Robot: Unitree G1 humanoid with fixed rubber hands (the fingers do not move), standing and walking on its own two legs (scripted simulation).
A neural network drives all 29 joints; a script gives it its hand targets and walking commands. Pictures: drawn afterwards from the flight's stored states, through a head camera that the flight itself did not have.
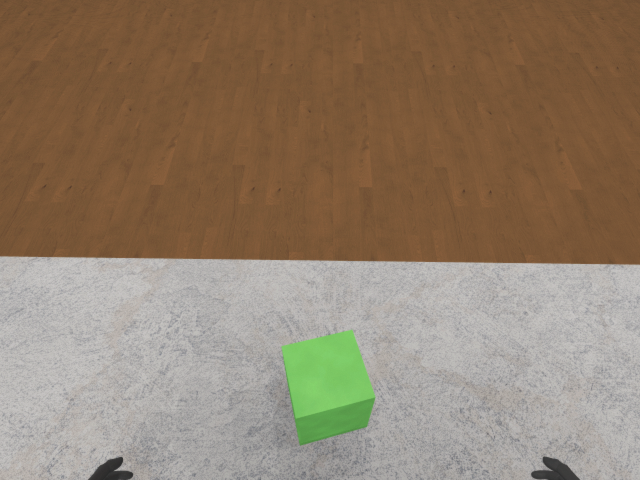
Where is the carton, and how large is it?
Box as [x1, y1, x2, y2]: [281, 330, 375, 445]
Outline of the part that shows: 352,330 281,346 300,445 364,427 367,424 375,397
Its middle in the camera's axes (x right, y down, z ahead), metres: +0.01 +0.44 +1.12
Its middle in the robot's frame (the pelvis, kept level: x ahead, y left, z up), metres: +0.48 +0.00 -0.66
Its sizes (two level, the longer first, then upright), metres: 0.210 0.200 0.250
